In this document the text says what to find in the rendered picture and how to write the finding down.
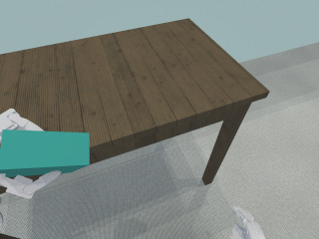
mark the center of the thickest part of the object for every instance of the table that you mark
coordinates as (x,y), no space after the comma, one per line
(131,89)

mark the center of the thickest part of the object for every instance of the right robot hand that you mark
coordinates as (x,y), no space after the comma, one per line
(252,230)

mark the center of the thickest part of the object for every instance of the sponge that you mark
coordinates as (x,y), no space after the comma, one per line
(38,152)

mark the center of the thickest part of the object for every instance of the left robot hand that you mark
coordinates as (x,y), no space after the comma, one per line
(21,185)

